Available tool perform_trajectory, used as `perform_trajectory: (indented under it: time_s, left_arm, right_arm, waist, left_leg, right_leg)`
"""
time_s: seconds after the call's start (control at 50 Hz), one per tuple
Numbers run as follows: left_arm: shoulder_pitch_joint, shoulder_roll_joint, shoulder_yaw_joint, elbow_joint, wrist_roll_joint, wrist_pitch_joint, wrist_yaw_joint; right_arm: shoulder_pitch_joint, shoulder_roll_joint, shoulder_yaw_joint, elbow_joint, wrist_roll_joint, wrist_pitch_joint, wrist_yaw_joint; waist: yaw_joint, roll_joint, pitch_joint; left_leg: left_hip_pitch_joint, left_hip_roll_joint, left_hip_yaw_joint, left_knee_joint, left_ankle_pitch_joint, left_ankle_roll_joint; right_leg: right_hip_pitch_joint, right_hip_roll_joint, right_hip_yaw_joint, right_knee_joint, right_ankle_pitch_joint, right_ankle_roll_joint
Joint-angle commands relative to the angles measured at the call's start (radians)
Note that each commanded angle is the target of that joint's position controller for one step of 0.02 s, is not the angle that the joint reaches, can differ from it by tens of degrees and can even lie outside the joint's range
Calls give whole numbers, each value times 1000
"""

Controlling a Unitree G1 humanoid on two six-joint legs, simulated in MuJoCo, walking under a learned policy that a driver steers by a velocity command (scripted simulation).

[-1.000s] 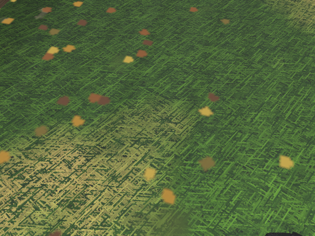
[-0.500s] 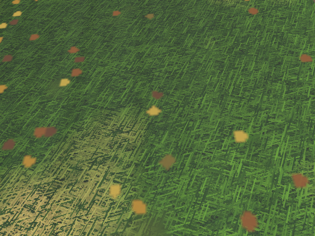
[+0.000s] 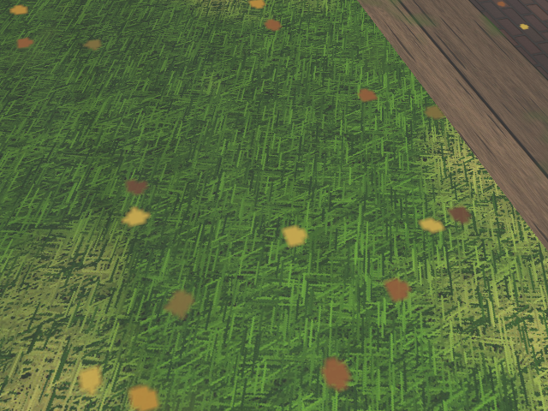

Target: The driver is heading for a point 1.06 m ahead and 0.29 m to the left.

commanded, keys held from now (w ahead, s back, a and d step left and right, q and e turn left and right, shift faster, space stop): no key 0.08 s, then w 0.08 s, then w+q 0.84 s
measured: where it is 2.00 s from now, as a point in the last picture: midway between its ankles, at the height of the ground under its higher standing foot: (146, 254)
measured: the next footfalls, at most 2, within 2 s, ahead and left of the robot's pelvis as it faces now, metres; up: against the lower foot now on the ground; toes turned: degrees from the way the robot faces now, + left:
right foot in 0.18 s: +0.02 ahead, -0.14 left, +0.00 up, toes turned +2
left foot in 0.62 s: +0.28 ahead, +0.16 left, +0.00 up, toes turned +14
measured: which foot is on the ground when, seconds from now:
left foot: down 0.00-0.18, up 0.20-0.60, down 0.62-1.00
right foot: up 0.00-0.16, down 0.18-0.64, up 0.66-1.00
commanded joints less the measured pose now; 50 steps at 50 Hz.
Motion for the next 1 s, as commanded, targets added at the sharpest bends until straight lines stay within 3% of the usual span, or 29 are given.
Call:
perform_trajectory:
  time_s: [0.02,0.06,0.08,0.14,0.16,0.18,0.2,0.22,0.24,0.26,0.3,0.34,0.38,0.44,0.54,0.58,0.6,0.62,0.64,0.66,0.68,0.7,0.72,0.74,0.76,0.8,0.84,0.94,1.0]
  left_arm:
    - [-24,27,-3,-78,4,-14,0]
    - [-38,9,-17,-81,8,-16,-5]
    - [-36,18,-16,-77,5,-16,-6]
    - [45,12,-17,-28,3,-18,-15]
    - [53,31,-14,-25,5,-21,-13]
    - [99,56,-10,-25,6,-25,-6]
    - [158,152,16,-6,20,-31,-7]
    - [200,168,24,0,26,-47,-17]
    - [206,133,14,9,39,-70,-16]
    - [188,96,4,13,34,-92,-11]
    - [164,49,-7,18,14,-119,-6]
    - [151,39,-7,18,23,-132,-4]
    - [137,45,0,15,26,-137,-7]
    - [146,75,14,29,15,-141,-13]
    - [179,113,34,60,-7,-133,-22]
    - [157,134,39,57,-7,-122,-20]
    - [153,128,34,54,-4,-115,-17]
    - [179,97,19,41,8,-114,-11]
    - [220,-3,-16,-28,31,-128,-13]
    - [182,-3,-30,-34,15,-164,-18]
    - [95,80,-8,-56,-28,-183,-30]
    - [64,81,-11,-64,-32,-196,-31]
    - [57,76,-9,-57,-5,-201,-24]
    - [76,75,-3,-51,12,-195,-20]
    - [90,72,-1,-47,18,-184,-22]
    - [103,51,-4,-44,29,-165,-25]
    - [46,35,-9,-65,35,-155,-22]
    - [-162,-15,-31,-118,24,-172,-36]
    - [-230,2,-28,-136,10,-187,-55]
  right_arm:
    - [-32,-152,-27,-53,-1,-4,-7]
    - [-38,-177,-31,-48,3,3,-2]
    - [-26,-189,-33,-41,6,7,1]
    - [-5,-184,-22,-20,26,10,11]
    - [20,-170,-14,-10,25,2,14]
    - [6,-130,4,-13,8,-9,22]
    - [-18,-62,21,-42,6,-25,26]
    - [-110,-114,13,-73,24,-36,22]
    - [-148,-165,-9,-90,45,-40,20]
    - [-100,-169,-19,-70,53,-41,21]
    - [-57,-152,-23,-48,46,-48,29]
    - [-61,-117,-16,-41,40,-55,40]
    - [-67,-96,-7,-45,36,-52,52]
    - [-113,-75,9,-76,26,-43,65]
    - [-157,-103,11,-129,29,-35,80]
    - [-77,-134,-6,-127,30,-34,81]
    - [53,-171,-32,-95,32,-32,77]
    - [226,-235,-69,-49,41,-26,64]
    - [318,-367,-102,-46,40,-22,46]
    - [301,-333,-78,-81,38,-38,51]
    - [254,-267,-56,-79,26,-52,55]
    - [216,-241,-49,-81,22,-60,55]
    - [151,-211,-40,-91,20,-60,53]
    - [103,-187,-31,-109,7,-61,50]
    - [72,-176,-29,-126,1,-60,47]
    - [69,-175,-31,-128,7,-65,37]
    - [96,-186,-34,-116,14,-69,26]
    - [181,-202,-41,-78,28,-56,3]
    - [233,-203,-43,-56,37,-44,-4]
  waist:
    - [-6,210,-130]
    - [-18,230,-134]
    - [-26,237,-134]
    - [8,202,-122]
    - [11,177,-114]
    - [34,116,-128]
    - [40,-117,-130]
    - [112,-180,-57]
    - [120,-156,37]
    - [90,-146,59]
    - [69,-121,63]
    - [64,-77,41]
    - [64,-61,19]
    - [79,-59,28]
    - [75,-44,63]
    - [12,-47,4]
    - [-59,-26,-84]
    - [-130,14,-196]
    - [-110,295,-296]
    - [-108,261,-429]
    - [-120,183,-289]
    - [-91,136,-194]
    - [-51,67,-130]
    - [-11,96,-107]
    - [10,121,-96]
    - [25,117,-89]
    - [14,99,-57]
    - [-62,118,-28]
    - [-81,122,-28]
  left_leg:
    - [175,218,-168,-84,466,210]
    - [141,222,-153,-82,477,209]
    - [134,226,-160,-78,481,211]
    - [20,194,-159,-101,53,170]
    - [-55,174,-156,-96,-70,132]
    - [-173,137,-138,-21,-171,82]
    - [-303,-8,43,171,-251,7]
    - [-393,-16,60,327,-327,-16]
    - [-496,29,-10,493,-344,-7]
    - [-543,48,-46,570,-309,7]
    - [-600,76,-89,580,-176,21]
    - [-574,71,-73,552,-59,8]
    - [-526,77,-41,475,27,-19]
    - [-441,85,-1,341,104,-45]
    - [-382,72,51,225,67,18]
    - [-239,13,107,194,33,65]
    - [-51,-40,136,168,49,92]
    - [216,-65,97,172,41,127]
    - [528,208,-451,50,-229,294]
    - [581,330,-860,-170,-417,361]
    - [500,329,-754,-215,-394,310]
    - [377,295,-627,-199,-301,281]
    - [247,252,-514,-191,-180,254]
    - [145,210,-434,-202,-81,242]
    - [82,180,-395,-226,-29,243]
    - [20,158,-328,-247,98,259]
    - [-7,138,-279,-257,173,257]
    - [-16,90,-238,-224,161,199]
    - [40,119,-302,-170,153,193]
  right_leg:
    - [-10,-47,-43,-149,12,20]
    - [90,-72,-95,-299,15,14]
    - [124,-70,-115,-358,35,12]
    - [333,-39,-178,-673,231,-42]
    - [419,-43,-164,-693,228,-71]
    - [538,-135,-49,-688,211,-115]
    - [535,-268,141,-733,-26,-214]
    - [464,-393,340,-884,-202,-320]
    - [431,-432,397,-934,-242,-355]
    - [448,-411,355,-933,-219,-335]
    - [510,-376,228,-944,-61,-286]
    - [508,-344,101,-957,132,-262]
    - [485,-323,-7,-965,235,-255]
    - [422,-323,-111,-971,307,-255]
    - [440,-375,-186,-934,349,-237]
    - [447,-366,-246,-785,676,-208]
    - [409,-328,-305,-589,875,-176]
    - [275,-278,-338,-333,878,-135]
    - [-137,-131,-334,98,307,-42]
    - [-250,-43,-77,254,-97,-53]
    - [-354,-92,-38,297,-25,-75]
    - [-352,-139,-54,245,52,-103]
    - [-311,-178,-62,164,121,-107]
    - [-237,-205,-53,98,177,-106]
    - [-190,-210,-54,73,210,-98]
    - [-163,-201,-75,18,251,-69]
    - [-194,-186,-87,-85,335,-38]
    - [-133,-112,-104,-449,576,-14]
    - [-95,-85,-85,-548,588,-27]
Velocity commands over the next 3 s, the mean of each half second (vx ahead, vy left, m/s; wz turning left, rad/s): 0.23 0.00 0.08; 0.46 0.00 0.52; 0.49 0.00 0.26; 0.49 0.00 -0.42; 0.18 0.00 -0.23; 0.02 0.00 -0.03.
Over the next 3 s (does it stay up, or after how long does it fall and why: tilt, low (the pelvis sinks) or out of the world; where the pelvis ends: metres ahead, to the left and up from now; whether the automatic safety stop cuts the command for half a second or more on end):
stays up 1.03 0.39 0.00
